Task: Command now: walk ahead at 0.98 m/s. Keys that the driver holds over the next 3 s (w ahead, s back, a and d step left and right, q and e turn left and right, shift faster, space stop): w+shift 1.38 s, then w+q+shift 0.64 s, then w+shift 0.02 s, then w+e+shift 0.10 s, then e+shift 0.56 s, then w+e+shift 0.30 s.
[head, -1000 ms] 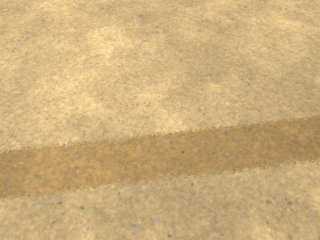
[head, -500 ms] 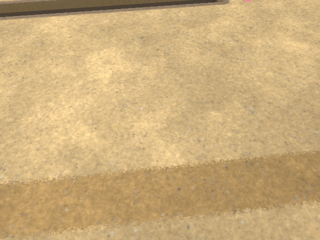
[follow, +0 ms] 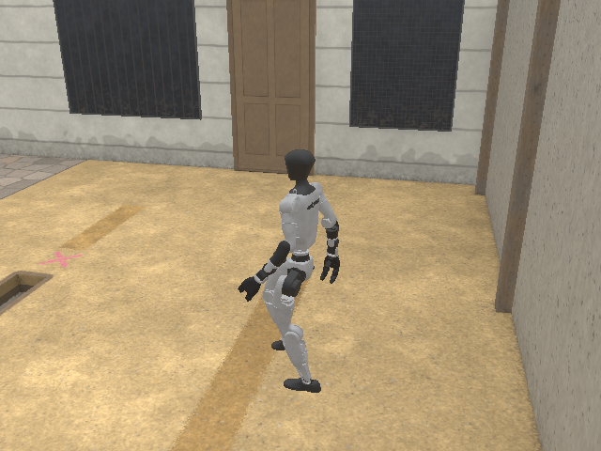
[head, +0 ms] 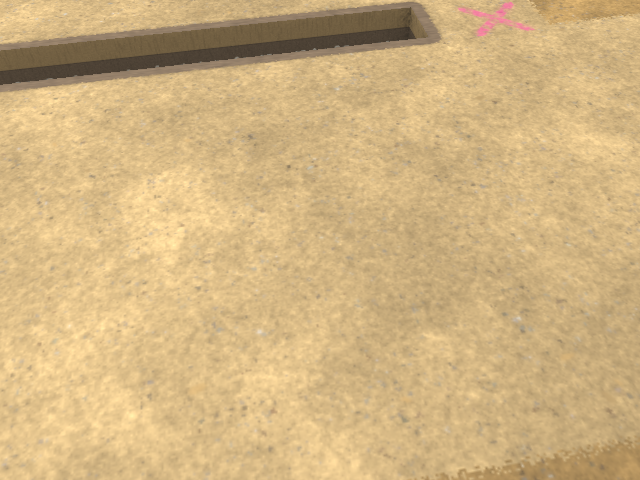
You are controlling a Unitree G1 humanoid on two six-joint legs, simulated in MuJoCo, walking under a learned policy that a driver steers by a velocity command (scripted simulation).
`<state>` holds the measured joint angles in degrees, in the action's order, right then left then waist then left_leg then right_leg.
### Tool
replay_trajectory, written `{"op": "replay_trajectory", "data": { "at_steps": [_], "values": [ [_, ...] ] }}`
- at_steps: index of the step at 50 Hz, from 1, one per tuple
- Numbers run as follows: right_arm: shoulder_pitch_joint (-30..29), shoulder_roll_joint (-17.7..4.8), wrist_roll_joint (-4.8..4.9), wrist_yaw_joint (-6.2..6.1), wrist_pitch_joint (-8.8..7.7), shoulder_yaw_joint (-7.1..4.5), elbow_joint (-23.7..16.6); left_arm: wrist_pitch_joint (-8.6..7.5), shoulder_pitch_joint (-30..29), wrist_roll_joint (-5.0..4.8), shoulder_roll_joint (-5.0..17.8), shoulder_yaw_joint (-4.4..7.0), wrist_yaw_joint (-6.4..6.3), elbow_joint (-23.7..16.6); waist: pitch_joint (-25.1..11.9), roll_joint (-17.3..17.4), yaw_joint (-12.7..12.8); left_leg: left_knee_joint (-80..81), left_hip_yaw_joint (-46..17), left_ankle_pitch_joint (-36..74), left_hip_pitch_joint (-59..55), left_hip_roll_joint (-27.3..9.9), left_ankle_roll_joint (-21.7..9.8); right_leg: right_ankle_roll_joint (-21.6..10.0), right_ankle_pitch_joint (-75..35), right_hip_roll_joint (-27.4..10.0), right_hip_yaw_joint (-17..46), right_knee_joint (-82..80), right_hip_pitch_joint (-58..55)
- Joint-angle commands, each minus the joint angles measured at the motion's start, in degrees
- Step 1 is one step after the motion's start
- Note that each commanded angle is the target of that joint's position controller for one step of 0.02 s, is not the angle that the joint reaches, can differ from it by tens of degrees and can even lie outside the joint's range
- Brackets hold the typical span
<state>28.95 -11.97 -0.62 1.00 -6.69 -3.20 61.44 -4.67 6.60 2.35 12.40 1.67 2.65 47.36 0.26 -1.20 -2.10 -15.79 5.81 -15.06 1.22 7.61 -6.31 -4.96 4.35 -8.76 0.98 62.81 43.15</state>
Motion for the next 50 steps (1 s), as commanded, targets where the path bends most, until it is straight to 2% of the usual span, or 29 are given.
{"op": "replay_trajectory", "data": {
  "at_steps": [1, 4, 6, 8, 9, 10, 11, 12, 13, 14, 15, 17, 19, 23, 25, 27, 30, 31, 33, 34, 35, 36, 37, 38, 39, 41, 44, 48, 50],
  "values": [
    [-2.9, -3.3, 0.94, 0.32, -2.15, 0.42, -4.8, -0.32, -7.1, -0.41, 1.0, -0.96, 0.89, -5.1, 11.1, 0.8, 1.3, 15.3, -7.8, 15.3, 16.9, -11.5, -3.8, 0.9, -12.0, 1.4, -5.7, -15.5, -6.3],
    [1.6, -5.8, 1.62, -0.2, -2.54, 0.53, -3.9, -0.38, -11.3, -1.55, 1.0, -1.43, 1.03, -5.9, 9.3, 2.2, -0.5, 16.6, -5.4, 35.8, 6.9, -13.1, -2.0, -0.9, -17.9, 5.1, -9.0, -25.4, -11.3],
    [2.9, -7.8, 1.0, -0.79, -2.21, 0.5, -3.4, -0.8, -13.2, -1.24, 2.8, -1.21, 0.43, -7.0, 8.4, 4.5, -0.4, 12.4, -4.5, 53.4, -3.2, -15.3, -1.3, -2.4, -15.4, 7.5, -10.1, -31.0, -12.1],
    [2.9, -10.5, -0.54, -1.84, -1.12, 0.08, -3.2, -0.76, -8.4, -0.98, 5.7, -0.1, -0.46, -6.1, 2.4, 7.8, 3.0, 1.6, -4.1, 71.5, -11.5, -17.2, -0.8, -3.6, -6.7, 12.0, -10.7, -32.1, -17.6],
    [2.0, -11.9, -1.46, -2.51, -0.3, -0.32, -3.0, -0.74, 0.7, -1.12, 7.9, 0.88, -1.07, -3.8, -2.6, 9.2, 7.7, -9.5, -4.2, 75.6, -11.9, -18.4, -0.7, -4.7, -3.1, 13.2, -8.8, -32.2, -26.2],
    [-0.6, -13.2, -1.84, -2.92, 0.55, -0.79, -3.5, -0.55, 12.9, -1.16, 9.7, 2.05, -1.96, 0.1, -8.5, 9.1, 13.6, -24.4, -3.3, 72.2, -9.3, -18.1, -0.9, -5.7, -1.1, 12.8, -7.8, -34.6, -37.6],
    [-2.7, -11.6, -2.02, -2.84, 0.67, -0.71, -4.6, -0.11, 23.1, -0.17, 13.0, 3.52, -3.06, 2.7, -13.7, 8.0, 17.4, -42.4, -3.3, 56.5, 2.5, -15.7, -1.6, -7.3, 9.5, 6.2, -1.4, -30.5, -51.7],
    [4.8, 0.3, 0.56, -0.93, 0.12, 1.63, -7.0, -0.17, 23.3, 2.14, 17.8, 4.86, -3.16, 2.9, -19.9, -11.5, 8.5, -68.0, -4.6, -3.5, 29.5, -5.4, 0.4, -14.8, 20.5, -12.7, 28.7, -32.6, -70.9],
    [2.0, -5.6, 2.45, -1.13, -1.07, 0.68, -7.8, -0.01, 22.4, 0.32, 13.9, 4.84, -1.67, 3.3, -23.8, -8.7, 10.4, -74.3, -11.6, -8.6, 37.7, -3.7, -1.2, -16.3, 28.1, -13.3, 45.8, -44.0, -71.8],
    [-6.4, -6.8, 2.36, -1.53, -1.31, 0.46, -10.5, -0.62, 16.6, 0.01, 10.8, 4.27, -1.35, 3.7, -11.5, -4.6, 8.3, -71.2, -11.4, -1.7, 42.3, -8.1, -1.9, -13.5, 24.3, -10.6, 35.4, -47.1, -62.4],
    [-10.0, -6.4, 1.47, -1.34, -1.32, 0.71, -11.3, -1.16, 14.2, -0.05, 6.9, 3.44, -1.06, 4.3, -6.1, 1.8, 7.0, -67.3, -11.0, 0.8, 40.9, -9.8, -2.0, -12.1, 17.9, -8.9, 28.5, -48.6, -53.1],
    [-10.2, -3.4, -0.68, -0.11, 0.2, 1.27, -12.2, -1.81, 13.4, -0.01, 2.9, 2.05, -1.6, 6.2, -1.1, 3.4, 1.9, -61.9, -11.6, 1.5, 35.3, -12.5, -1.2, -8.7, 13.6, -4.1, 18.8, -51.4, -39.4],
    [-11.1, -1.3, -1.78, 1.1, 1.72, 1.88, -13.1, -2.75, 14.9, -1.15, 2.9, 1.71, -1.91, 7.9, 2.4, 0.8, -0.2, -57.7, -10.7, 0.9, 35.6, -14.5, 0.4, -8.0, 12.8, -2.3, 14.6, -54.7, -33.9],
    [-25.3, -3.0, -2.07, 2.1, 2.06, 2.67, -19.2, -3.85, 17.7, -2.01, 5.2, 1.7, -1.28, 8.3, 8.8, 0.4, 1.3, -40.4, -4.5, 12.7, 39.7, -16.1, 2.5, -7.1, -1.6, 2.2, 4.4, -60.3, -28.9],
    [-30.1, -2.4, -1.27, 2.69, 1.5, 3.49, -20.8, -4.36, 19.1, -2.73, 5.8, 1.67, -1.14, 8.3, 9.2, 0.6, 2.4, -27.2, -1.1, 22.0, 31.6, -14.1, 2.1, -5.4, -10.7, 4.1, 0.4, -62.1, -26.7],
    [-33.7, -2.7, -0.45, 2.78, 1.42, 3.72, -21.5, -4.72, 22.5, -3.23, 7.7, 1.76, -1.4, 9.2, 9.2, 0.0, 4.2, -20.8, 1.2, 27.6, 28.1, -11.8, 0.9, -4.4, -20.6, 2.4, -0.2, -64.9, -32.2],
    [-34.0, -5.9, -0.94, 1.88, 1.29, 2.96, -21.9, -3.99, 23.8, -2.32, 10.4, 1.83, -2.15, 9.9, 5.9, -2.6, 3.3, -15.0, 2.6, 23.3, 27.1, -7.7, -1.4, -3.1, -44.6, 0.1, -2.7, -58.4, -47.5],
    [-31.5, -7.2, -1.08, 1.38, 1.34, 2.41, -21.4, -3.39, 24.0, -1.7, 11.5, 2.0, -2.64, 10.1, 3.0, -4.6, 1.7, -15.1, 3.0, 18.8, 24.2, -5.5, -2.0, -2.7, -54.5, -0.9, -3.1, -52.7, -51.1],
    [-13.5, -11.0, -0.98, -0.14, 1.5, 0.48, -16.2, -1.57, 21.8, -0.3, 14.0, 2.63, -3.85, 10.1, -6.9, -6.7, -7.3, -15.1, 1.1, 10.6, 7.0, -3.2, -3.8, -2.2, -60.5, -2.2, -3.6, -29.7, -50.8],
    [-2.3, -13.4, -1.6, -1.18, 1.78, -0.8, -12.8, -1.1, 19.5, -0.02, 13.4, 2.63, -4.06, 9.3, -11.4, -5.6, -12.4, -15.5, -2.5, 6.1, -5.7, -7.2, -5.3, -2.1, -49.2, -0.3, -4.1, -13.0, -42.0],
    [3.3, -18.4, -3.06, -2.01, 1.94, -2.28, -11.8, -1.43, 21.8, -0.78, 5.8, 1.15, -3.17, 7.2, -17.5, 6.4, -9.9, -16.2, -20.8, -8.1, -19.8, -21.8, -7.8, -2.0, -10.3, 6.6, -4.2, 10.4, -24.8],
    [1.0, -18.6, -2.9, -0.8, 2.06, -2.81, -11.7, -2.51, 28.1, -4.12, 3.4, 0.61, -2.19, 6.0, -24.8, 18.4, -4.1, -3.3, -53.4, -16.5, -29.5, -31.3, -14.3, -1.2, 22.2, 14.5, 3.7, 25.8, -7.3],
    [-5.3, -14.3, -1.79, -0.08, 1.87, -2.57, -12.0, -2.62, 19.9, -3.42, 7.4, 1.14, -2.91, 4.5, -15.1, 8.7, -3.6, -0.1, -47.0, -17.1, -22.9, -27.3, -11.8, -2.8, 15.8, 9.0, 5.0, 24.7, -0.9],
    [-8.1, -10.4, -1.3, 0.18, 1.24, -1.73, -11.6, -2.79, 13.8, -2.95, 7.6, 1.1, -2.8, 3.1, -7.2, 2.7, -3.1, 0.9, -37.3, -9.7, -12.9, -25.5, -10.5, -2.6, 11.2, 6.9, 4.0, 20.8, -0.6],
    [-9.6, -7.8, -1.71, 0.3, 0.81, -1.18, -10.8, -2.56, 11.9, -2.19, 6.2, 0.76, -2.49, 2.6, -3.2, -1.3, -0.8, 2.4, -31.3, -4.7, -4.9, -23.1, -9.0, -2.5, 10.2, 5.1, 4.2, 17.0, -3.0],
    [-9.3, -4.9, -1.2, -0.21, 0.15, 0.01, -8.9, -0.74, 13.1, -0.23, 3.3, 0.02, -1.12, 2.0, 0.0, 1.0, 3.5, 5.7, -24.3, -3.3, 6.3, -19.7, -6.9, -1.1, 10.1, 2.8, 4.4, 11.9, -8.1],
    [-6.7, -6.0, 0.26, -0.26, -1.11, 0.01, -7.3, 0.58, 5.4, 0.48, 2.8, -0.58, 0.2, -1.6, 5.9, 2.4, 4.1, 11.1, -17.5, 1.3, 11.1, -16.9, -6.4, 1.1, 7.0, 0.2, 1.2, 4.4, -2.8],
    [-3.7, -7.2, 1.07, 0.36, -2.01, 0.03, -7.1, -0.25, -7.1, -0.35, 2.8, -1.92, 1.11, -6.7, 9.0, 1.7, 1.8, 14.5, -7.5, 21.0, 14.9, -11.9, -4.2, 1.3, -10.4, 2.1, -5.4, -19.3, -9.6],
    [-1.0, -9.3, 1.54, 0.04, -2.45, -0.22, -6.3, -0.41, -10.7, -1.14, 3.0, -2.25, 1.33, -7.8, 9.3, 2.4, 0.5, 18.0, -7.0, 29.1, 11.1, -14.2, -3.5, 0.1, -17.0, 4.0, -7.1, -26.3, -14.4]
  ]
}}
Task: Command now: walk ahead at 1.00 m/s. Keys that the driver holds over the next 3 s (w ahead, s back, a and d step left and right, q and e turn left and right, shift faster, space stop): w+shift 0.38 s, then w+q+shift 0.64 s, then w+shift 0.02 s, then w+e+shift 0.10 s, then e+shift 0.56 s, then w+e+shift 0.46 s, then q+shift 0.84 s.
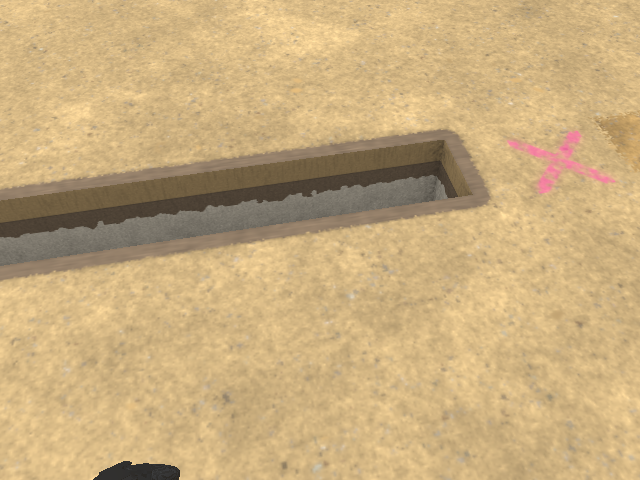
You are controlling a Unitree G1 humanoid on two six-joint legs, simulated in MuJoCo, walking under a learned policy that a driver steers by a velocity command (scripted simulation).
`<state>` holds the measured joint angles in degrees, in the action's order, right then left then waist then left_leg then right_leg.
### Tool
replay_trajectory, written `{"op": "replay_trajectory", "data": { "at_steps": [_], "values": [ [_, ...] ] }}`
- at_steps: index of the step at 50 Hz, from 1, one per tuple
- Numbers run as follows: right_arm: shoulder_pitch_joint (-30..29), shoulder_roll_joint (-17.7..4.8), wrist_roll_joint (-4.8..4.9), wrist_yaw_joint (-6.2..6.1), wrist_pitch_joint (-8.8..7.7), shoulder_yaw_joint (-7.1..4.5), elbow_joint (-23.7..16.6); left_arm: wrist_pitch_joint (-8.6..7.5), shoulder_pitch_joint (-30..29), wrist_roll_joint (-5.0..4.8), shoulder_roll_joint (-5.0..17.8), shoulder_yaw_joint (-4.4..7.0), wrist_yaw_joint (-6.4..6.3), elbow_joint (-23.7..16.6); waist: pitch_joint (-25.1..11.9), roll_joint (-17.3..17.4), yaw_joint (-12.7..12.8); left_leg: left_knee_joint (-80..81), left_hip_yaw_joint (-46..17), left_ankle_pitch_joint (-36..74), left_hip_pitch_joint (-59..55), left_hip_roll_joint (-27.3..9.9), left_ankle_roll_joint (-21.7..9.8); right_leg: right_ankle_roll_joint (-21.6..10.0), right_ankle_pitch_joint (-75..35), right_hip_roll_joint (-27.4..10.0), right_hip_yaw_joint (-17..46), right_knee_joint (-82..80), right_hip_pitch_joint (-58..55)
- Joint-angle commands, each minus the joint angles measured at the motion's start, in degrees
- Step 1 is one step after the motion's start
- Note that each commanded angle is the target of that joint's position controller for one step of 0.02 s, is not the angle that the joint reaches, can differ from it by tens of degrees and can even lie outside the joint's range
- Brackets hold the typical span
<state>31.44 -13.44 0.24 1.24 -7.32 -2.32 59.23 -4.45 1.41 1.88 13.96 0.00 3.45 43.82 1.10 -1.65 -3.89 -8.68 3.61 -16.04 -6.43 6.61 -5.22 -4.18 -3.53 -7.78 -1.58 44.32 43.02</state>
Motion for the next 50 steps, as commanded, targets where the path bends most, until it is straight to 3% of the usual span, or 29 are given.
{"op": "replay_trajectory", "data": {
  "at_steps": [1, 4, 6, 7, 8, 9, 10, 11, 12, 15, 19, 23, 27, 29, 30, 31, 32, 33, 34, 36, 38, 39, 42, 45, 46, 47, 48, 49, 50],
  "values": [
    [-2.4, -8.5, 0.65, -0.33, -1.78, -1.1, -3.6, -0.62, -6.5, -0.86, 2.2, -0.47, 0.28, -4.5, 8.3, 2.9, 1.9, 10.7, -4.0, 35.4, 13.7, -13.8, -4.0, -1.3, -9.9, 3.9, -5.1, -10.4, -13.9],
    [-1.2, -11.3, -0.65, -1.24, -0.69, -1.27, -2.9, -0.68, -4.0, -0.1, 5.4, 0.6, -0.91, -4.3, 2.3, 6.5, 4.1, -0.5, -1.9, 65.4, -0.8, -16.0, -2.4, -3.7, -1.0, 9.5, -7.1, -13.3, -17.5],
    [-3.0, -13.6, -2.25, -2.48, 1.12, -1.85, -2.7, -0.58, 12.5, -0.21, 9.1, 2.43, -2.39, 0.3, -7.1, 9.3, 12.4, -22.3, -1.5, 73.2, -1.5, -17.5, -1.9, -5.6, 8.0, 12.0, -5.0, -12.9, -33.1],
    [-5.5, -13.4, -2.53, -2.78, 1.73, -1.89, -3.3, -0.33, 24.0, 0.23, 11.3, 3.65, -3.37, 3.9, -11.6, 8.4, 17.9, -38.6, -0.6, 63.7, 5.6, -15.9, -1.7, -6.8, 11.1, 9.2, -2.6, -13.8, -45.2],
    [-5.1, -7.5, -2.93, -2.38, 1.48, -0.78, -5.2, -0.08, 32.6, 1.09, 16.3, 5.12, -4.36, 5.5, -17.9, -1.1, 18.1, -61.5, -0.6, 29.1, 18.5, -10.4, -2.4, -7.7, 22.6, -4.2, 11.7, -10.6, -57.6],
    [4.0, -1.7, 1.67, -0.92, 0.43, 0.44, -6.8, 0.05, 28.7, 1.57, 17.7, 5.86, -3.4, 5.3, -26.3, -18.6, 9.0, -80.9, -7.5, -10.8, 41.2, -0.6, -0.3, -16.3, 34.5, -16.4, 48.2, -24.0, -71.9],
    [-4.0, -7.1, 0.66, -1.64, 0.26, -0.19, -7.8, 0.09, 22.4, 0.39, 12.9, 5.74, -2.54, 4.5, -17.9, -5.4, 9.7, -80.1, -9.7, -5.1, 48.3, -6.0, -2.3, -13.9, 36.5, -12.5, 44.3, -28.3, -66.0],
    [-11.1, -7.5, 0.34, -1.48, 0.07, -0.33, -9.5, -0.53, 19.4, -0.01, 9.3, 4.9, -2.36, 5.0, -8.8, -0.1, 9.3, -76.0, -8.8, 0.0, 49.3, -8.1, -2.2, -12.6, 28.6, -10.4, 33.9, -29.1, -55.9],
    [-12.7, -6.0, -0.24, -1.22, 0.17, 0.07, -10.0, -0.95, 18.1, 0.45, 6.7, 4.39, -2.19, 6.1, -4.0, 4.7, 6.9, -72.2, -8.8, 1.0, 46.9, -10.0, -2.0, -11.4, 22.1, -8.3, 27.6, -30.7, -47.2],
    [-12.9, -2.3, -2.5, 0.68, 2.78, 1.05, -11.2, -2.18, 18.9, -0.57, 3.4, 3.06, -2.86, 9.0, 1.2, 1.3, 1.6, -64.5, -8.8, 0.8, 41.6, -13.2, 0.1, -8.5, 21.0, -3.3, 17.5, -35.8, -32.9],
    [-26.4, -2.9, -2.9, 1.84, 3.25, 1.89, -17.2, -3.48, 22.0, -1.63, 5.6, 3.35, -2.18, 9.9, 7.6, 0.3, 2.9, -48.2, -3.1, 11.6, 47.4, -15.3, 2.1, -8.5, 8.4, 0.7, 7.9, -41.8, -29.2],
    [-33.4, -2.1, -1.19, 2.71, 2.99, 2.94, -18.9, -4.62, 26.5, -2.53, 7.4, 3.44, -2.38, 11.1, 9.0, 1.6, 5.5, -30.0, 1.9, 27.9, 37.9, -11.2, -0.9, -4.5, -9.5, 0.4, -2.5, -46.4, -32.1],
    [-31.4, -4.9, -1.62, 1.61, 2.99, 1.86, -18.0, -3.07, 28.8, -1.06, 9.3, 2.86, -4.55, 11.2, 3.6, -3.2, 4.1, -27.2, 7.5, 21.7, 36.8, -3.6, -4.5, 0.2, -50.2, -2.4, -8.7, -34.5, -52.1],
    [-18.0, -7.5, -1.55, 0.75, 2.83, 0.54, -14.7, -1.09, 26.2, 0.34, 13.0, 3.8, -6.51, 10.0, -4.3, -6.2, -3.3, -28.5, 7.1, 14.5, 23.2, 0.5, -6.3, 1.2, -62.6, -4.3, -9.9, -14.0, -52.8],
    [-5.4, -9.7, -1.57, 0.21, 2.97, -0.84, -10.7, -0.16, 22.6, 0.67, 13.8, 4.16, -6.89, 8.6, -9.7, -5.5, -9.2, -26.1, 5.2, 14.2, 11.4, 0.6, -7.8, 1.5, -59.8, -4.3, -9.9, 2.4, -48.8],
    [3.1, -12.6, -2.0, -0.54, 3.78, -2.67, -8.7, -0.14, 19.9, 0.34, 14.1, 4.58, -6.6, 7.5, -11.9, -3.9, -13.2, -23.8, -2.0, 8.4, 0.2, -2.9, -9.8, 1.3, -42.8, -0.4, -9.8, 23.0, -38.1],
    [1.4, -18.2, -1.38, -1.25, 4.82, -4.4, -7.9, -1.6, 20.4, 0.89, 6.7, 3.14, -5.46, 4.1, -11.2, 16.3, -4.4, -26.2, -22.4, 26.4, -13.1, -14.8, -13.0, 3.2, 26.5, 10.2, -6.1, 43.8, -15.3],
    [-1.4, -19.9, -1.11, -1.06, 5.32, -5.09, -9.6, -2.42, 22.4, -2.35, 6.5, 2.36, -4.72, -0.7, -21.9, 16.7, -2.5, -15.4, -47.6, 17.4, -26.8, -23.1, -24.7, 4.4, 30.9, 12.4, 5.7, 54.2, 3.4],
    [-4.1, -16.6, -1.28, -1.4, 5.26, -5.12, -10.7, -3.34, 15.8, -1.44, 7.8, 1.89, -4.83, -1.5, -15.6, 2.5, -3.7, -10.4, -46.7, 10.4, -21.8, -22.4, -22.5, 3.1, 26.0, 7.8, 8.1, 50.7, 7.5],
    [-6.9, -11.3, -0.98, -1.87, 4.9, -3.86, -9.2, -3.78, 10.7, 0.06, 6.9, 1.6, -4.38, -3.6, -2.7, -5.6, 2.0, -6.8, -37.0, 10.5, -0.3, -17.4, -17.0, 3.1, 23.1, 3.6, 7.7, 36.6, 2.5],
    [-8.6, -8.7, -0.67, -2.19, 3.67, -2.61, -9.5, -0.38, 10.8, 1.71, 6.6, 1.35, -3.75, -4.4, 0.9, -5.4, 6.1, -5.2, -31.0, 11.6, 14.8, -12.9, -15.1, 5.4, 24.6, 2.3, 6.6, 29.2, -4.8],
    [-9.3, -9.4, -0.31, -1.94, 3.11, -2.62, -9.6, 0.57, 9.5, 1.93, 5.7, 0.91, -3.34, -6.1, 2.1, -4.1, 7.1, -3.3, -28.7, 9.5, 21.8, -10.8, -14.6, 6.1, 26.2, 2.0, 5.5, 22.6, -8.0],
    [-10.1, -11.8, 0.49, -0.91, 2.1, -3.28, -10.1, 1.13, 1.0, 1.09, 4.5, -0.13, -2.53, -10.8, 5.5, 1.8, 5.6, -1.6, -23.2, 17.6, 33.9, -4.9, -12.3, 7.0, 9.2, 3.6, 0.5, 3.2, -17.8],
    [-7.8, -14.2, 0.75, -0.32, 2.21, -4.3, -9.6, 0.78, 1.9, 1.09, 4.0, -0.37, -2.55, -10.1, 1.0, 5.0, 3.1, -4.3, -23.4, 38.4, 29.7, -5.7, -8.8, 5.4, -3.5, 7.8, -0.2, 0.7, -26.8],
    [-9.7, -13.5, -0.45, -0.39, 2.48, -3.99, -10.5, 0.23, 8.7, 0.25, 4.9, 0.62, -2.52, -7.1, -3.7, 5.2, 4.4, -11.1, -20.9, 46.7, 28.8, -5.7, -7.5, 4.3, -9.6, 9.5, -0.3, 8.1, -33.4],
    [-15.2, -14.8, -0.65, -0.3, 2.77, -4.44, -12.5, -0.11, 18.2, 0.25, 6.7, 1.76, -2.56, -4.5, -7.9, 3.7, 10.1, -20.1, -17.4, 52.9, 34.8, -2.8, -5.3, 3.7, -7.0, 11.7, 0.0, 8.3, -46.6],
    [-21.7, -17.4, -0.45, -0.6, 2.84, -4.97, -14.2, -0.3, 31.0, 0.69, 8.9, 3.46, -2.95, -1.8, -12.1, 4.2, 19.5, -35.1, -17.9, 60.3, 42.6, -2.8, -3.1, 4.1, -4.5, 11.7, 0.9, 9.8, -63.0],
    [-30.9, -18.4, -0.09, -0.5, 1.82, -5.2, -16.6, -0.68, 46.6, 1.21, 13.2, 5.25, -3.79, 2.3, -15.1, 0.0, 30.6, -54.1, -17.6, 62.1, 47.3, -3.2, -1.5, 5.4, -1.4, 10.1, -0.7, 8.2, -73.9],
    [-33.2, -9.9, -0.37, -0.98, 2.08, -3.68, -18.3, -1.44, 47.5, 1.0, 15.9, 6.21, -4.37, 3.5, -11.1, -13.7, 29.5, -76.5, -12.2, 15.7, 49.9, 4.1, -1.1, 3.8, 12.6, -0.5, 8.0, -6.6, -66.3]
  ]
}}
Over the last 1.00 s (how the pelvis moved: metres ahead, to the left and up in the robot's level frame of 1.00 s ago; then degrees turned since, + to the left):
0.97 0.01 0.00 1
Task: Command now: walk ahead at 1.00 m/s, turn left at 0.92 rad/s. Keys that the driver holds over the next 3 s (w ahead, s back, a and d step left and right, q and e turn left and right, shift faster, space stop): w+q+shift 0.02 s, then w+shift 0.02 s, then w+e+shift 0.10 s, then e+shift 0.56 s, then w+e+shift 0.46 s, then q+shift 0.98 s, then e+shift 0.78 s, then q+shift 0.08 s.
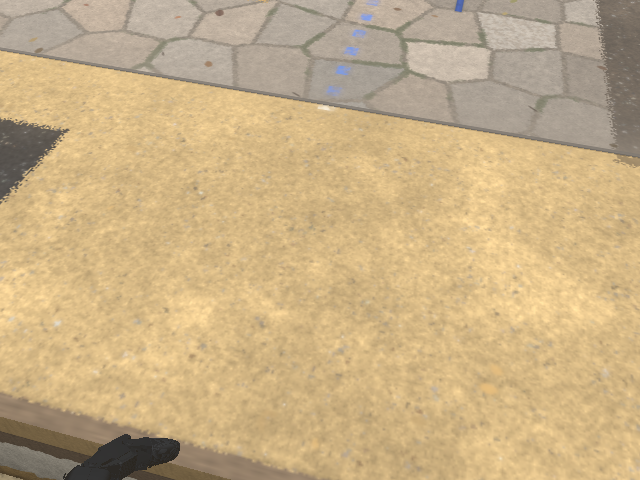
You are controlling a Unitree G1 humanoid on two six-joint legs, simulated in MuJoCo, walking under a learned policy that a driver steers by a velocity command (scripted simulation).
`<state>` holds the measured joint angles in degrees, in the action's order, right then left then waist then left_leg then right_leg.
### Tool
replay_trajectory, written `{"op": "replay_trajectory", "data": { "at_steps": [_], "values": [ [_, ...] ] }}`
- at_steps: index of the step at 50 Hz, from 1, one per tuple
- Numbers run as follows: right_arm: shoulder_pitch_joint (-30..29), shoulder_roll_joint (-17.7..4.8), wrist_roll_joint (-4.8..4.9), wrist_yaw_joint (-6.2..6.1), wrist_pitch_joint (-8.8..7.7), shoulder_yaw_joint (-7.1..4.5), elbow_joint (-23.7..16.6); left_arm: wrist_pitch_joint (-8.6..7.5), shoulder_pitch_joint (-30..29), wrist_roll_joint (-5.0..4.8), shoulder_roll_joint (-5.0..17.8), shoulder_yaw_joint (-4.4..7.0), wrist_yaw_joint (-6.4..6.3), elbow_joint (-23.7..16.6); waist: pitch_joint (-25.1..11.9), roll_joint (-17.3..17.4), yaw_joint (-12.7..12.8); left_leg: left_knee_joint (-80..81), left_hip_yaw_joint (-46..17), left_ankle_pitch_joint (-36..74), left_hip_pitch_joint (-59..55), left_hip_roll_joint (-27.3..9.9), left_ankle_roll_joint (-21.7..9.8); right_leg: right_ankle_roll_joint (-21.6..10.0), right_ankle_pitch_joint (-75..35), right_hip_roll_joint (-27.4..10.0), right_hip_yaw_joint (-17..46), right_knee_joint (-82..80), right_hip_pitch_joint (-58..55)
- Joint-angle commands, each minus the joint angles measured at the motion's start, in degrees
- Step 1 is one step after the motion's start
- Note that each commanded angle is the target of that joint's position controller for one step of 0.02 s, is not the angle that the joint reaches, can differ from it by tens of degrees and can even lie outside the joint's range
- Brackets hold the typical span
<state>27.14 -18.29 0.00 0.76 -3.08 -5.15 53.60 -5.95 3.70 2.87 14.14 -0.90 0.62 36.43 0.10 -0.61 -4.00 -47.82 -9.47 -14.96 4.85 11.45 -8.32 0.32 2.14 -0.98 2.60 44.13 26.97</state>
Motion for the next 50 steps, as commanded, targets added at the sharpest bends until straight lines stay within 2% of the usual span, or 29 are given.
{"op": "replay_trajectory", "data": {
  "at_steps": [1, 2, 3, 4, 5, 7, 10, 12, 14, 15, 16, 17, 18, 19, 20, 21, 23, 27, 29, 30, 31, 32, 36, 39, 42, 43, 44, 46, 50],
  "values": [
    [-23.7, 1.6, 0.11, -1.81, -2.28, 0.95, -15.3, -0.68, 34.5, 0.82, 13.1, 5.41, -0.6, 6.9, -1.2, -14.5, 18.0, -50.3, -1.3, -11.9, 46.5, -1.7, 2.2, -5.0, -6.8, -20.5, 19.4, -9.2, -42.5],
    [-12.9, 2.1, 0.78, -2.68, -1.93, 1.69, -14.2, -0.42, 19.9, -0.34, 9.5, 3.96, 0.22, 1.6, 0.5, -4.3, 5.5, -45.3, -0.6, -11.3, 43.8, -6.9, 2.4, -8.1, -31.6, -23.1, 22.7, -8.0, -31.5],
    [-7.5, -1.7, -1.32, -1.93, -0.23, 0.72, -10.6, -0.55, 18.2, -0.97, 9.8, 4.54, 0.59, 1.0, -0.3, -5.9, 3.6, -42.8, -0.5, -7.8, 43.5, -8.8, 2.9, -16.3, -5.7, -25.6, 33.1, -18.2, -24.0],
    [-12.8, -4.2, -1.88, -0.94, 1.97, -0.36, -11.3, -1.01, 12.5, -1.24, 7.7, 4.64, 0.55, 2.1, 9.1, 2.4, 0.0, -36.1, -4.1, -3.1, 42.6, -11.0, 3.7, -15.7, 24.1, -20.7, 34.4, -23.9, -10.2],
    [-15.7, -2.7, -1.95, 0.29, 2.98, 0.43, -14.7, -2.47, 9.4, -1.57, 12.1, 5.18, 0.49, 1.7, 15.3, -7.7, -1.4, -32.9, -3.4, -4.3, 44.6, -11.4, 5.3, -17.6, 22.3, -23.3, 34.1, -25.0, -2.1],
    [-19.4, -5.1, -1.87, 2.57, 2.85, -0.13, -14.9, -2.97, 13.7, -1.38, 13.5, 6.18, 0.69, 4.0, 14.1, 4.0, -0.3, -14.6, -4.9, 3.6, 33.2, -13.4, 5.2, -14.3, 30.5, -18.6, 24.0, -25.4, 4.7],
    [-9.5, -3.5, -7.21, 2.53, 1.82, -0.27, -10.0, -1.67, 21.9, -0.56, 17.5, 7.52, 0.02, 10.9, 4.0, 1.9, -2.2, -26.2, 13.6, 11.2, 19.5, -9.6, 2.7, -12.4, 3.1, -11.4, 11.6, -13.5, -2.8],
    [-39.6, -8.8, -6.27, 0.48, -1.08, -1.25, -16.6, -3.09, 40.2, 2.34, 15.8, 7.57, 0.34, 16.1, 17.6, -2.1, 16.9, -25.1, 9.3, -4.7, 64.5, -11.3, 6.0, -10.5, 15.3, -9.1, 15.2, -9.8, -30.6],
    [-63.0, -9.2, -4.09, -1.73, -4.22, 0.38, -25.1, -3.62, 47.7, 4.54, 12.4, 8.12, -0.62, 20.1, 24.9, -15.3, 26.4, -19.8, 3.8, -21.7, 82.7, -12.5, 8.5, -9.3, 10.1, -9.4, 21.6, -10.3, -39.0],
    [-64.9, -7.3, -1.79, -1.88, -4.0, 1.05, -26.9, -1.53, 47.2, 6.67, 12.6, 8.42, -1.2, 20.2, 23.5, -15.5, 26.4, -17.3, 6.9, -20.7, 78.9, -11.4, 10.4, -9.2, 10.5, -8.8, 21.5, -11.9, -36.8],
    [-62.8, -4.6, -0.82, -0.6, -4.2, 2.73, -28.0, -0.18, 44.4, 5.41, 13.9, 8.46, -1.73, 19.0, 19.7, -17.9, 23.8, -14.7, 4.3, -7.0, 73.3, -15.4, 8.9, -9.4, 6.1, -11.5, 23.4, -13.6, -35.4],
    [-58.1, -0.2, 0.09, -0.22, -3.72, 5.4, -28.2, 2.21, 36.5, 4.29, 10.9, 7.78, -2.48, 16.5, 16.7, -9.7, 17.7, -6.0, 8.0, 1.1, 50.7, -14.1, 8.3, -7.0, 6.8, -6.0, 17.1, -16.7, -18.9],
    [-42.5, 7.0, 0.33, 2.24, -3.29, 8.29, -23.7, 3.54, 24.6, 0.91, 11.2, 7.46, -1.52, 11.1, 8.1, 5.5, 8.0, 10.0, 15.5, 31.1, 9.2, -13.0, 8.5, -8.4, 15.8, -2.6, 13.2, -18.6, 5.3],
    [-29.5, 10.6, -0.27, 4.1, -1.32, 8.76, -18.7, 2.92, 26.5, -3.85, 13.5, 7.81, -1.82, 12.3, -4.5, 9.9, 2.3, 13.7, 9.8, 38.6, -24.6, -13.0, 6.4, -8.9, 14.5, -3.0, 12.7, -17.7, 13.3],
    [-18.7, 1.1, -1.04, 3.05, 0.73, 5.41, -15.8, 3.37, 34.6, -7.08, 9.6, 4.73, -0.8, 12.1, -21.4, 21.8, -2.7, 5.3, 6.2, 32.5, -47.0, -19.5, 3.3, -5.8, 11.0, 2.1, 6.7, -2.1, 17.0],
    [-10.6, -5.5, -1.76, 0.71, 2.06, 3.11, -13.9, 3.72, 28.5, -6.27, 10.6, 4.31, -1.01, 9.6, -29.8, 22.6, -7.3, 10.5, -5.4, 27.2, -50.8, -29.8, 0.8, -1.1, 25.6, 3.5, 3.6, 14.6, 17.0],
    [-11.1, -6.9, -4.5, -3.21, 3.78, 2.19, -16.3, 3.94, 15.9, -5.48, 12.1, 5.01, -1.85, 6.7, -28.7, 8.3, -8.4, 13.6, -12.0, 39.7, -43.6, -35.3, -0.1, 2.3, 23.9, 0.7, 2.8, 26.5, 16.2],
    [-4.7, -6.5, -2.77, -7.16, 2.25, 0.94, -10.0, 6.18, 4.7, -4.49, 8.1, 6.56, 0.83, 5.8, -14.9, 9.5, -6.9, 17.1, -1.7, 38.8, -33.1, -28.0, 0.8, 2.5, 31.1, -2.6, -1.2, 29.8, 26.1],
    [-3.2, -1.0, -2.74, -7.02, 1.25, 1.39, -9.0, 8.86, 1.5, -1.63, 5.3, 6.29, -0.27, 3.3, -15.2, 11.3, -4.0, 19.4, -2.5, 38.0, -32.8, -30.6, -1.0, 2.5, 34.8, -3.1, -0.4, 39.4, 31.2],
    [-10.1, 4.6, -3.32, -7.21, 1.8, 2.3, -11.2, 10.75, 3.2, -0.71, 3.2, 5.32, -0.54, 1.2, -16.3, 7.4, 3.7, 19.6, -2.1, 34.7, -24.0, -30.6, 0.3, 2.1, 27.1, -6.2, 5.5, 36.0, 26.8],
    [-24.6, 5.8, -5.48, -6.63, 2.54, 3.04, -17.8, 12.31, 5.5, -3.15, 1.8, 4.86, 0.44, -2.0, -11.8, 5.2, 12.0, 22.0, 1.3, 34.7, -7.0, -31.3, -0.8, 2.7, 25.0, -8.4, 6.2, 23.0, 17.8],
    [-28.1, 4.3, -5.56, -5.81, 2.29, 2.69, -19.0, 13.31, 2.4, -2.58, 2.1, 4.32, 1.03, -4.9, -7.3, 4.3, 13.4, 27.7, 5.9, 27.5, 4.2, -30.9, -0.5, 2.6, 14.2, -7.3, 2.1, 15.0, 11.2],
    [-32.4, 0.0, -1.43, -1.94, -1.44, 2.35, -20.6, 18.84, 7.6, -0.6, 9.0, 6.53, 1.05, -7.9, -2.9, 4.8, 19.2, 32.1, 19.4, 19.5, 17.2, -26.7, 2.2, 0.9, -0.3, -7.5, -2.1, 13.5, -9.3],
    [-21.5, -6.2, -3.14, -1.6, -0.04, 0.33, -19.4, 15.57, 6.6, -1.94, 12.5, 7.75, 2.85, -9.3, -4.3, 0.5, 15.0, 21.1, 24.3, 23.6, 7.1, -26.4, 4.5, -5.7, 6.8, -3.1, -8.1, 1.8, -15.4],
    [-16.7, -10.2, -4.5, -2.42, 4.69, 0.16, -20.3, 10.97, 12.4, -0.79, 12.5, 8.48, 3.21, -5.4, -0.3, -3.7, 14.1, 2.9, 26.5, -2.9, 11.4, -22.4, 6.1, -11.9, 20.2, 2.9, -10.2, -8.7, -19.0],
    [-20.0, -7.5, -4.15, -1.97, 5.75, 1.08, -21.7, 9.97, 19.3, -1.68, 13.8, 8.87, 2.74, -1.2, 3.9, -10.7, 16.5, -17.8, 25.3, -20.7, 22.8, -16.3, 8.1, -17.0, 23.5, 0.1, 2.3, -14.4, -21.8],
    [-16.9, -5.3, -3.06, 0.27, 4.85, 1.72, -27.4, 10.7, 11.2, -2.9, 19.2, 9.19, 1.98, -4.3, 3.8, -19.7, 7.2, -26.9, 15.6, -23.9, 40.2, -7.9, 11.6, -25.2, 45.2, -7.5, 36.6, -27.9, -22.8],
    [-17.1, -6.4, -4.58, 0.54, 1.58, 1.16, -27.3, 9.69, 3.2, -4.17, 16.1, 8.4, 0.88, -8.1, 5.3, -15.6, 3.4, -32.8, 5.5, -24.0, 38.9, -11.4, 11.7, -23.9, 61.1, -13.1, 50.2, -39.0, -8.5],
    [-18.2, -6.7, -3.84, 0.13, 1.38, 1.82, -26.2, 3.96, 3.5, 0.37, 16.8, 8.67, -0.01, -6.3, 2.2, -4.2, 0.8, -18.1, 4.4, -15.7, 22.4, -13.0, 7.4, -16.0, 39.1, -5.9, 33.0, -32.9, 6.4]
  ]
}}
Over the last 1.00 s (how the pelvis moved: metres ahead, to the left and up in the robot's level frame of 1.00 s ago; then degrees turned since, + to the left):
0.97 0.06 -0.01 26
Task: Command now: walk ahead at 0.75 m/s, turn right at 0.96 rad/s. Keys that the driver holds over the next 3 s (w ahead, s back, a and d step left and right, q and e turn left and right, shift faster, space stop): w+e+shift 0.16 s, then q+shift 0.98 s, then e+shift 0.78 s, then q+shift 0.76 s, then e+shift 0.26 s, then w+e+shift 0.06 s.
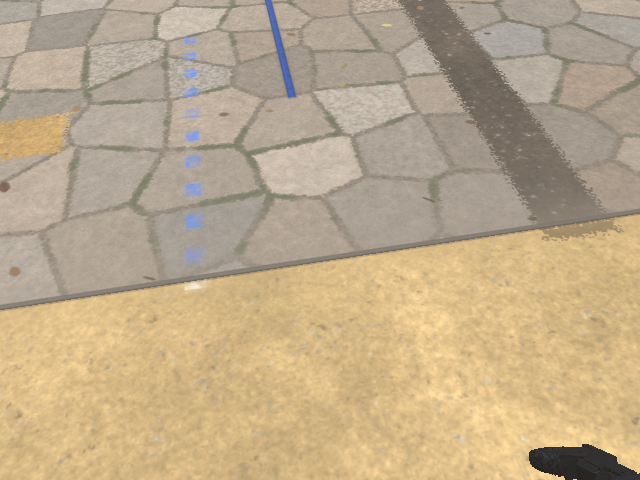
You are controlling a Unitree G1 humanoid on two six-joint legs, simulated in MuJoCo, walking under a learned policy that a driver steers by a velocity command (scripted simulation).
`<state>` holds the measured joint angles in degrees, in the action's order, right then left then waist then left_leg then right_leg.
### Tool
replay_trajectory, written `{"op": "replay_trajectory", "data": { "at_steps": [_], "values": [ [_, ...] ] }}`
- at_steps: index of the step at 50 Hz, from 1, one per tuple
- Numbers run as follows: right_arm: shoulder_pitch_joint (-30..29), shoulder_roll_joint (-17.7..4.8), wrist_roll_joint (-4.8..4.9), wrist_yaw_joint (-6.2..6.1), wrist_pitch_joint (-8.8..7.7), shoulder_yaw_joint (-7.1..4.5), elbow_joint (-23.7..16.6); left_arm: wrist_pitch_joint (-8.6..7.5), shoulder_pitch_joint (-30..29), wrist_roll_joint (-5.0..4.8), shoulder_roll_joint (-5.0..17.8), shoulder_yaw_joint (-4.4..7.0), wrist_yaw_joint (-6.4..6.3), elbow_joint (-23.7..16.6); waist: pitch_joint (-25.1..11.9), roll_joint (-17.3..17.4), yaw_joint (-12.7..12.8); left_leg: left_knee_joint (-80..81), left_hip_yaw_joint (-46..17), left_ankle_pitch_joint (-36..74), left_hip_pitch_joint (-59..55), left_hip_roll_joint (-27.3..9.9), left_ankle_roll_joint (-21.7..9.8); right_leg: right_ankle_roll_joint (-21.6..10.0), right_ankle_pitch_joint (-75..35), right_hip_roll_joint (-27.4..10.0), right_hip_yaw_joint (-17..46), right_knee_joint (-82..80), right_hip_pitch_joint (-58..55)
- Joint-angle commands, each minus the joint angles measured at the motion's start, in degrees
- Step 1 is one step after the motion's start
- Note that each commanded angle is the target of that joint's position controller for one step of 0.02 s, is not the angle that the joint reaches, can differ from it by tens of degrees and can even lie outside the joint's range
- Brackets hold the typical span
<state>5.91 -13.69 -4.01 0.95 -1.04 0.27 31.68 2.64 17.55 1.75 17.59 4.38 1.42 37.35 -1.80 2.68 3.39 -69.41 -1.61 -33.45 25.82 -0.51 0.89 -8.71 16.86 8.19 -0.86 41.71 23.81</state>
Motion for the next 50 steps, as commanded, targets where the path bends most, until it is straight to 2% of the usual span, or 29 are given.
{"op": "replay_trajectory", "data": {
  "at_steps": [1, 5, 6, 7, 8, 9, 10, 11, 14, 17, 19, 20, 21, 22, 23, 24, 26, 27, 30, 35, 38, 40, 41, 42, 43, 44, 46, 48, 50],
  "values": [
    [2.2, -9.8, 0.91, 0.23, -0.81, -3.22, -4.2, -5.34, -9.3, 1.09, 12.8, 3.71, -0.66, -6.8, 3.1, -4.6, -6.2, 6.6, -2.9, 4.8, -1.2, -0.6, -2.4, -6.7, 19.6, -14.4, 34.5, -30.3, 10.2],
    [3.3, -4.4, 4.07, 0.31, -1.31, -1.53, -2.2, -5.46, -13.5, -1.22, 10.3, 3.79, 0.64, -6.7, 1.7, -0.2, -7.7, 32.0, 0.7, 12.2, -16.9, 2.4, -1.6, -3.9, 7.6, -8.1, 23.6, -24.1, 13.3],
    [9.0, -3.7, 4.44, -0.13, -1.14, -1.69, -0.3, -5.1, -16.5, -1.44, 9.8, 3.85, 0.96, -7.0, -0.1, 0.4, -10.8, 39.1, 2.6, 19.1, -26.7, 3.4, -1.6, -2.1, 7.7, -5.9, 21.3, -19.7, 17.5],
    [16.9, -6.1, 3.93, -1.12, -0.73, -2.65, 2.0, -5.22, -19.1, -1.88, 7.8, 3.44, 1.07, -8.0, -2.9, 3.3, -14.4, 41.7, 3.0, 22.3, -38.8, 2.0, -1.9, 1.6, 8.8, -2.9, 17.6, -12.2, 23.7],
    [18.0, -9.8, 2.43, -2.18, -1.07, -3.4, 1.8, -6.02, -20.4, -2.89, 2.6, 1.75, 0.99, -10.0, -4.8, 12.9, -15.0, 47.5, -10.1, 12.1, -42.9, -10.6, -3.4, 4.0, 11.4, 0.4, 11.8, 2.4, 28.5],
    [14.4, -13.2, 0.97, -2.42, -1.34, -3.94, -0.4, -6.4, -15.2, -2.73, -0.7, 0.03, 0.87, -9.8, -6.6, 17.6, -10.5, 56.1, -30.7, -3.7, -41.2, -21.7, -8.3, 4.0, 13.2, 0.9, 5.1, 15.7, 32.3],
    [12.6, -13.0, 0.64, -2.33, -1.93, -4.49, -0.1, -6.33, -10.9, -1.05, 0.5, -0.12, 0.85, -9.6, -5.8, 15.6, -7.4, 59.2, -42.8, -11.3, -33.9, -25.5, -15.0, 3.6, 12.2, -4.5, 5.4, 22.5, 31.5],
    [12.8, -9.6, 0.75, -1.87, -2.89, -3.71, 0.9, -6.34, -9.4, -0.34, 1.6, 0.15, 0.98, -7.6, -1.9, 7.6, -6.2, 59.2, -38.6, -9.9, -30.2, -22.9, -16.3, 3.6, 9.1, -6.3, 6.6, 24.6, 28.9],
    [13.9, -6.8, 1.0, -2.04, -4.8, -2.81, 4.6, -6.53, -13.8, -0.13, 0.5, -0.73, 2.31, -7.6, 4.4, 2.7, -5.5, 56.9, -19.4, 21.1, -24.3, -13.7, -12.5, 5.9, 6.4, -5.2, 6.2, 17.2, 22.3],
    [12.2, -9.8, 2.16, -1.21, -4.5, -4.15, 6.6, -6.9, -15.2, -0.31, -3.5, -3.06, 3.33, -7.9, 1.4, 5.8, -4.0, 51.4, -7.4, 52.9, -17.8, -6.6, -8.5, 7.8, 7.4, -3.0, -1.9, -2.7, 2.7],
    [15.6, -12.8, 4.17, -0.61, -3.44, -5.34, 8.9, -6.67, -11.2, -0.67, -3.1, -2.89, 2.89, -6.0, -1.2, 6.5, -2.2, 46.2, -6.0, 62.8, -15.1, -5.0, -6.2, 7.9, -8.3, -0.6, -3.4, -14.6, -12.5],
    [16.9, -12.2, 5.28, -0.58, -3.4, -5.43, 9.3, -6.64, -8.1, 0.12, -1.2, -2.19, 1.9, -5.0, -3.2, 4.7, -0.3, 40.6, -5.3, 60.0, -10.4, -3.4, -4.6, 7.1, -16.6, -2.2, -1.8, -18.5, -22.7],
    [15.0, -10.3, 5.8, -0.54, -3.54, -4.78, 7.7, -6.56, -3.3, 1.19, 2.6, -1.08, 0.3, -5.0, -7.4, 1.4, 3.2, 32.5, -5.5, 44.2, -0.3, -1.7, -3.0, 5.8, -17.9, -10.0, 4.2, -16.7, -35.9],
    [14.4, -3.7, 5.64, -0.86, -3.41, -2.95, 4.0, -6.5, 1.3, 1.72, 7.0, -0.82, -1.3, -7.1, -16.0, -11.6, 4.2, 17.7, -2.7, 2.4, 7.4, 1.2, -1.9, 3.4, -36.9, -30.8, 20.3, -14.0, -45.6],
    [19.0, -5.7, 4.85, -2.43, -1.94, -3.58, 4.6, -5.78, 3.7, 0.64, 9.6, -0.24, -1.96, -7.3, -16.9, -14.6, 2.9, 7.0, -2.1, -4.5, 8.6, 3.1, -2.3, 0.2, -62.3, -37.8, 24.2, -10.6, -38.7],
    [19.1, -8.4, 4.79, -3.01, -0.83, -4.48, 5.0, -5.17, 2.4, -0.94, 8.2, 0.19, -2.46, -6.7, -17.0, -15.7, 3.0, 0.3, -1.9, -2.2, 10.5, 2.8, -1.8, -4.1, -61.0, -35.5, 20.0, -11.1, -36.7],
    [15.0, -8.9, 3.39, -2.41, 0.46, -4.94, 5.6, -5.44, -5.1, -1.72, 1.3, -2.0, -2.85, -7.1, -5.9, -12.8, -0.9, 0.4, -0.2, 5.0, 12.4, -0.5, -0.3, -2.0, -43.3, -27.6, 12.2, -17.3, -25.3],
    [15.5, -8.9, 3.43, -1.68, 1.4, -5.42, 6.5, -5.51, -6.6, -1.53, 0.5, -2.53, -3.03, -7.1, -2.7, -12.0, -2.7, -0.3, 0.4, 7.5, 10.8, -0.7, 0.9, -1.6, -42.8, -25.6, 9.2, -19.4, -21.0],
    [16.2, -6.5, 2.99, -0.27, 3.04, -5.75, 7.6, -6.76, -8.0, -0.81, 0.7, -2.35, -3.3, -6.1, -0.8, -11.2, -5.8, -0.3, 1.5, 13.0, 8.8, -0.4, 2.4, -1.6, -43.5, -25.3, 2.5, -22.0, -16.0],
    [8.7, -3.1, 2.52, 2.97, 4.35, -4.61, 4.8, -7.09, -9.6, -0.2, 1.5, -1.46, -3.64, -4.6, 1.1, -12.4, -5.4, 20.6, 3.6, 20.9, 2.2, -2.8, 0.8, 0.2, -31.3, -23.3, -6.4, -21.4, -11.8],
    [6.4, -5.2, 2.52, 4.18, 4.55, -4.9, 3.1, -6.34, -7.2, -0.57, 4.9, 0.18, -3.14, -3.5, -0.5, -10.7, -4.2, 28.3, 7.0, 19.6, -3.5, -1.2, -1.9, 1.8, -31.9, -25.5, -7.4, -16.5, -13.6],
    [8.5, -6.6, 1.83, 3.92, 3.88, -5.51, 3.2, -5.86, -5.6, -2.02, 5.9, 0.77, -2.6, -2.6, -1.8, -7.8, -5.4, 35.0, 8.1, 20.3, -9.3, 1.1, -4.1, 4.0, -32.2, -24.7, -9.8, -6.3, -13.6],
    [13.5, -8.3, 1.12, 2.84, 2.87, -6.19, 4.7, -5.44, -3.7, -2.13, 5.7, 0.75, -1.97, -1.7, -4.0, -1.9, -7.9, 40.3, 6.2, 25.5, -16.9, 2.7, -6.1, 6.2, -29.5, -22.0, -11.3, 5.0, -10.4],
    [16.4, -15.1, 1.13, 1.51, 2.12, -7.57, 3.9, -4.84, -0.4, -1.17, 3.2, 0.1, -1.41, -3.6, -5.8, 10.4, -7.5, 43.2, -12.2, 44.3, -25.4, -9.7, -9.6, 9.4, 1.2, -17.2, -12.4, 21.0, 1.8],
    [16.5, -21.5, 3.73, 1.08, 2.21, -9.57, 2.4, -3.65, -3.4, -0.51, 2.3, -0.42, -1.5, -7.7, -11.2, 17.7, -7.9, 48.7, -36.1, 52.1, -29.9, -19.7, -21.4, 11.8, 24.1, -5.7, -3.4, 33.5, 14.7],
    [15.6, -19.3, 5.35, 1.16, 2.54, -9.37, 1.3, -3.23, -5.3, 0.53, 3.9, -0.44, -1.59, -6.7, -11.5, 7.9, -9.0, 50.3, -32.2, 43.8, -29.5, -19.3, -21.8, 11.8, 20.9, -9.5, 3.9, 35.5, 16.1],
    [7.5, -13.9, 4.54, 0.27, 3.58, -7.64, 0.2, -3.56, -8.0, -0.3, 4.5, -0.37, -1.88, -6.1, -2.6, 1.1, -5.2, 51.1, -22.6, 33.5, -19.1, -12.7, -16.8, 11.2, 9.8, -11.5, 4.4, 29.1, 14.4],
    [3.6, -11.6, 4.15, -0.05, 3.84, -6.84, -0.7, -2.45, -5.8, 0.68, 4.5, -0.41, -2.21, -4.4, -1.7, 2.0, -3.1, 50.6, -17.5, 36.7, -12.8, -7.2, -13.9, 11.5, 5.4, -10.8, 2.9, 25.8, 9.0],
    [5.0, -12.3, 3.41, 0.17, 3.62, -7.01, -0.3, -1.39, -4.6, 0.71, 3.2, -0.95, -2.34, -3.6, -3.7, 0.5, -3.1, 49.4, -17.6, 40.6, -12.5, -6.1, -13.4, 11.8, 5.1, -9.6, 2.8, 23.2, 7.5]
  ]
}}
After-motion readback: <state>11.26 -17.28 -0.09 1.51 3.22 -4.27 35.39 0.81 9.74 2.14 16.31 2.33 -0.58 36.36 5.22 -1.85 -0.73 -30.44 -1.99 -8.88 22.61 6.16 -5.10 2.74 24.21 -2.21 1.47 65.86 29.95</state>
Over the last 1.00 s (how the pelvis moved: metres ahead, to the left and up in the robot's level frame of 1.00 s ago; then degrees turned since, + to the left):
0.68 0.02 -0.01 -31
